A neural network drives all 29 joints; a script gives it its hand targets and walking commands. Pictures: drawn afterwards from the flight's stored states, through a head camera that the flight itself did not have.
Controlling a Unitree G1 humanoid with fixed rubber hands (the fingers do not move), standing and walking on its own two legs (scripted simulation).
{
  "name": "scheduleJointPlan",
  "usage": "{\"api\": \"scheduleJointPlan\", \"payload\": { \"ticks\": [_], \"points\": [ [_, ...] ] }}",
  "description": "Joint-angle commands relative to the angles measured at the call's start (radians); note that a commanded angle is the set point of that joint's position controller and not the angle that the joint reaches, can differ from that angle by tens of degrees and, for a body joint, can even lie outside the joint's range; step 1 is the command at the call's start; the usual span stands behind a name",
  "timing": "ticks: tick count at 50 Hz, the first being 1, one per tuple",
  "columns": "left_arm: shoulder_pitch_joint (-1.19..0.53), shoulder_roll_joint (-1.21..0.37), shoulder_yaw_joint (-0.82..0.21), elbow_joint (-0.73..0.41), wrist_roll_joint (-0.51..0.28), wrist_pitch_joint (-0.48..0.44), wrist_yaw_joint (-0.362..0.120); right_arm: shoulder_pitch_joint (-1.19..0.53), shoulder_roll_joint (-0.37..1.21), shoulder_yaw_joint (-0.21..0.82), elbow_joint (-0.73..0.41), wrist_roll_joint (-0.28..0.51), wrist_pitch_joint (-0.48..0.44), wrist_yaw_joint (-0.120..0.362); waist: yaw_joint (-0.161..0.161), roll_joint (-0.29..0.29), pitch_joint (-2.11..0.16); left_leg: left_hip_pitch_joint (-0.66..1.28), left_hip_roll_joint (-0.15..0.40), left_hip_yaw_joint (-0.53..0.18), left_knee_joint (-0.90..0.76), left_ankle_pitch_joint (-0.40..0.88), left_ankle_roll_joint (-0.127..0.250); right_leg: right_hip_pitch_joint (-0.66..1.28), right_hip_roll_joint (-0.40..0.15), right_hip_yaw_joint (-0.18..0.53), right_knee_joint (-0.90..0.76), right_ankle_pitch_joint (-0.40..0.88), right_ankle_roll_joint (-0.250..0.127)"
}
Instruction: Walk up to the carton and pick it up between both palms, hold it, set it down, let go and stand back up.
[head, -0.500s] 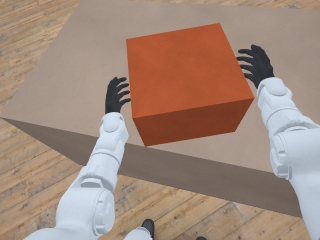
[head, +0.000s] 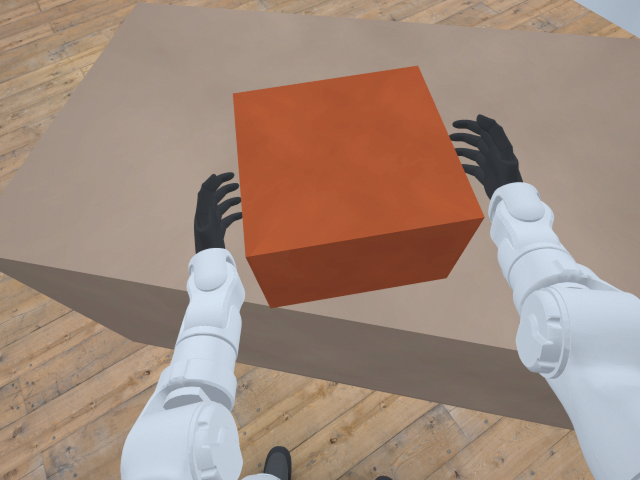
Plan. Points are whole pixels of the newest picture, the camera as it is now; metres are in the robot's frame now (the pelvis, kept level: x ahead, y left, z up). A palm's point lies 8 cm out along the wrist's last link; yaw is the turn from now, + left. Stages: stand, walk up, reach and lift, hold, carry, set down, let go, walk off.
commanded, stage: reach and lift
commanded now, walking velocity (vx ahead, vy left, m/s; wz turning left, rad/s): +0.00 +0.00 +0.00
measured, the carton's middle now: (343, 188) +0.50 +0.07 -0.03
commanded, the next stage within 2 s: none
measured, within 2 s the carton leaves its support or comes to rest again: leaves its support in 1.24 s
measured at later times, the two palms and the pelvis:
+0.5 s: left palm (212, 240) +0.36 +0.22 +0.02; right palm (497, 179) +0.49 -0.13 +0.05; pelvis +0.01 -0.01 +0.00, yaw +1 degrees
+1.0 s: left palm (201, 241) +0.35 +0.23 +0.02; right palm (490, 185) +0.47 -0.12 +0.05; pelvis +0.01 +0.00 +0.00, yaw +3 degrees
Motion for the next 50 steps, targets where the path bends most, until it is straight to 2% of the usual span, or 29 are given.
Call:
{"api": "scheduleJointPlan", "payload": {
  "ticks": [1, 3, 6, 12, 14, 16, 17, 18, 19, 20, 22, 23, 26, 27, 28, 29, 31, 34, 35, 36, 37, 38, 40, 42, 43, 44, 46, 47, 50],
  "points": [
    [-0.31, -0.257, -0.185, -0.048, 0.06, 0.002, -0.093, -0.325, 0.322, 0.077, -0.055, -0.089, -0.027, 0.119, 0.029, -0.116, -0.412, 0.33, -0.083, 0.078, 0.078, 0.463, 0.06, 0.215, 0.039, -0.056, 0.003, 0.244, -0.009],
    [-0.299, -0.258, -0.177, -0.031, 0.061, 0.008, -0.099, -0.308, 0.347, 0.117, -0.063, -0.075, -0.017, 0.117, 0.042, -0.138, -0.395, 0.274, -0.084, 0.082, 0.054, 0.403, 0.076, 0.262, 0.03, -0.037, 0.012, 0.262, -0.002],
    [-0.309, -0.27, -0.194, -0.056, 0.052, 0.006, -0.096, -0.299, 0.341, 0.106, -0.064, -0.08, -0.023, 0.113, 0.026, -0.129, -0.402, 0.303, -0.086, 0.078, 0.065, 0.439, 0.07, 0.24, 0.036, -0.052, 0.01, 0.262, -0.004],
    [-0.294, -0.259, -0.188, -0.042, 0.051, 0.003, -0.102, -0.304, 0.378, 0.145, -0.09, -0.053, -0.019, 0.106, 0.045, -0.126, -0.385, 0.292, -0.09, 0.084, 0.064, 0.424, 0.081, 0.26, 0.033, -0.043, 0.01, 0.271, -0.002],
    [-0.311, -0.262, -0.189, -0.025, 0.044, -0.006, -0.106, -0.317, 0.382, 0.144, -0.082, -0.064, -0.021, 0.105, 0.033, -0.144, -0.393, 0.27, -0.086, 0.084, 0.054, 0.384, 0.087, 0.277, 0.026, -0.033, 0.014, 0.282, 0.005],
    [-0.316, -0.271, -0.205, -0.037, 0.032, -0.011, -0.104, -0.308, 0.381, 0.136, -0.087, -0.065, -0.023, 0.105, 0.026, -0.116, -0.407, 0.282, -0.09, 0.08, 0.059, 0.385, 0.081, 0.25, 0.025, -0.039, 0.013, 0.251, 0.0],
    [-0.332, -0.236, -0.172, 0.02, 0.048, -0.009, -0.114, -0.316, 0.411, 0.128, -0.075, -0.075, -0.012, 0.097, 0.042, -0.149, -0.363, 0.244, -0.095, 0.088, 0.046, 0.337, 0.094, 0.277, 0.022, -0.032, -0.002, 0.217, 0.004],
    [-0.321, -0.244, -0.174, 0.005, 0.046, -0.016, -0.117, -0.308, 0.42, 0.144, -0.106, -0.074, -0.012, 0.096, 0.031, -0.163, -0.365, 0.223, -0.097, 0.083, 0.049, 0.337, 0.1, 0.301, 0.014, -0.027, 0.016, 0.267, 0.013],
    [-0.333, -0.231, -0.162, 0.005, 0.053, -0.022, -0.12, -0.316, 0.422, 0.148, -0.103, -0.083, -0.011, 0.095, 0.047, -0.17, -0.363, 0.189, -0.099, 0.089, 0.034, 0.306, 0.105, 0.333, 0.009, -0.016, 0.021, 0.282, 0.02],
    [-0.336, -0.245, -0.166, 0.0, 0.039, -0.026, -0.119, -0.309, 0.421, 0.143, -0.118, -0.082, -0.016, 0.095, 0.03, -0.176, -0.389, 0.201, -0.099, 0.084, 0.043, 0.322, 0.101, 0.334, 0.013, -0.027, 0.03, 0.296, 0.018],
    [-0.351, -0.258, -0.188, -0.019, 0.037, -0.029, -0.117, -0.322, 0.416, 0.126, -0.106, -0.087, -0.019, 0.098, 0.024, -0.133, -0.403, 0.26, -0.093, 0.08, 0.047, 0.353, 0.09, 0.285, 0.02, -0.035, 0.018, 0.251, 0.007],
    [-0.334, -0.243, -0.176, 0.015, 0.04, -0.029, -0.116, -0.329, 0.425, 0.148, -0.112, -0.077, -0.023, 0.095, 0.045, -0.14, -0.407, 0.258, -0.097, 0.08, 0.059, 0.37, 0.092, 0.287, 0.024, -0.029, 0.018, 0.262, 0.009],
    [-0.331, -0.25, -0.185, 0.014, 0.04, -0.039, -0.12, -0.287, 0.427, 0.159, -0.075, -0.083, -0.029, 0.087, 0.014, -0.148, -0.401, 0.236, -0.096, 0.078, 0.056, 0.383, 0.086, 0.3, 0.022, -0.033, 0.031, 0.322, 0.013],
    [-0.332, -0.249, -0.187, 0.017, 0.041, -0.04, -0.122, -0.306, 0.423, 0.144, -0.07, -0.078, -0.028, 0.086, 0.02, -0.123, -0.379, 0.238, -0.091, 0.072, 0.052, 0.359, 0.089, 0.3, 0.017, -0.024, 0.028, 0.296, 0.009],
    [-0.339, -0.266, -0.199, 0.01, 0.034, -0.042, -0.126, -0.307, 0.435, 0.149, -0.078, -0.087, -0.038, 0.08, 0.008, -0.142, -0.401, 0.243, -0.094, 0.073, 0.051, 0.37, 0.087, 0.31, 0.022, -0.033, 0.022, 0.317, 0.007],
    [-0.35, -0.256, -0.204, -0.008, 0.031, -0.052, -0.124, -0.314, 0.434, 0.155, -0.087, -0.078, -0.052, 0.081, 0.022, -0.125, -0.427, 0.252, -0.098, 0.076, 0.057, 0.394, 0.084, 0.314, 0.02, -0.031, 0.032, 0.343, 0.01],
    [-0.326, -0.262, -0.206, 0.019, 0.029, -0.057, -0.128, -0.295, 0.452, 0.203, -0.084, -0.071, -0.06, 0.071, 0.021, -0.152, -0.421, 0.228, -0.101, 0.07, 0.052, 0.39, 0.086, 0.363, 0.021, -0.03, 0.047, 0.424, 0.018],
    [-0.337, -0.249, -0.228, 0.035, 0.018, -0.06, -0.136, -0.288, 0.476, 0.234, -0.086, -0.047, -0.064, 0.06, 0.008, -0.146, -0.404, 0.195, -0.108, 0.068, 0.051, 0.36, 0.086, 0.399, 0.013, -0.023, 0.058, 0.463, 0.021],
    [-0.338, -0.264, -0.249, 0.015, 0.014, -0.062, -0.138, -0.292, 0.471, 0.234, -0.1, -0.052, -0.068, 0.059, -0.013, -0.151, -0.408, 0.213, -0.104, 0.059, 0.047, 0.368, 0.088, 0.389, 0.014, -0.032, 0.055, 0.474, 0.027],
    [-0.319, -0.254, -0.231, 0.051, 0.024, -0.06, -0.144, -0.3, 0.473, 0.244, -0.095, -0.055, -0.067, 0.054, 0.012, -0.166, -0.392, 0.184, -0.105, 0.062, 0.039, 0.342, 0.093, 0.411, 0.012, -0.022, 0.053, 0.493, 0.03],
    [-0.302, -0.267, -0.251, 0.021, 0.014, -0.058, -0.145, -0.279, 0.482, 0.265, -0.122, -0.04, -0.069, 0.049, -0.004, -0.153, -0.427, 0.196, -0.107, 0.066, 0.038, 0.373, 0.087, 0.434, 0.014, -0.031, 0.068, 0.517, 0.032],
    [-0.318, -0.274, -0.269, -0.005, 0.011, -0.051, -0.142, -0.274, 0.477, 0.249, -0.11, -0.038, -0.065, 0.049, -0.012, -0.131, -0.416, 0.229, -0.105, 0.062, 0.048, 0.383, 0.077, 0.406, 0.019, -0.037, 0.06, 0.483, 0.025],
    [-0.337, -0.279, -0.279, -0.029, 0.006, -0.05, -0.137, -0.31, 0.485, 0.258, -0.158, -0.028, -0.072, 0.047, 0.006, -0.112, -0.442, 0.267, -0.102, 0.049, 0.059, 0.412, 0.074, 0.38, 0.028, -0.041, 0.055, 0.463, 0.016],
    [-0.336, -0.265, -0.285, -0.009, 0.007, -0.035, -0.147, -0.268, 0.498, 0.265, -0.158, -0.028, -0.052, 0.039, -0.018, -0.127, -0.403, 0.27, -0.106, 0.052, 0.052, 0.389, 0.08, 0.402, 0.019, -0.037, 0.043, 0.465, 0.019],
    [-0.321, -0.287, -0.307, -0.029, 0.0, -0.033, -0.151, -0.284, 0.502, 0.276, -0.2, -0.024, -0.059, 0.033, -0.025, -0.124, -0.432, 0.268, -0.11, 0.045, 0.059, 0.414, 0.078, 0.425, 0.021, -0.032, 0.056, 0.533, 0.023],
    [-0.317, -0.291, -0.296, -0.01, 0.009, -0.031, -0.153, -0.276, 0.514, 0.27, -0.171, -0.031, -0.053, 0.032, -0.023, -0.117, -0.409, 0.257, -0.103, 0.043, 0.051, 0.398, 0.075, 0.435, 0.019, -0.028, 0.059, 0.52, 0.022],
    [-0.337, -0.304, -0.337, -0.039, -0.009, -0.027, -0.152, -0.289, 0.505, 0.28, -0.22, -0.021, -0.054, 0.032, -0.035, -0.079, -0.465, 0.3, -0.111, 0.045, 0.062, 0.425, 0.063, 0.427, 0.025, -0.043, 0.057, 0.52, 0.015],
    [-0.346, -0.321, -0.36, -0.048, -0.016, -0.021, -0.15, -0.286, 0.508, 0.264, -0.218, -0.025, -0.053, 0.029, -0.053, -0.071, -0.469, 0.355, -0.106, 0.042, 0.077, 0.467, 0.057, 0.395, 0.026, -0.045, 0.058, 0.505, 0.011],
    [-0.327, -0.322, -0.349, -0.052, 0.0, 0.005, -0.159, -0.228, 0.538, 0.298, -0.242, -0.018, -0.026, 0.019, -0.065, -0.087, -0.409, 0.378, -0.108, 0.03, 0.069, 0.479, 0.055, 0.421, 0.026, -0.052, 0.031, 0.501, 0.006]
  ]
}}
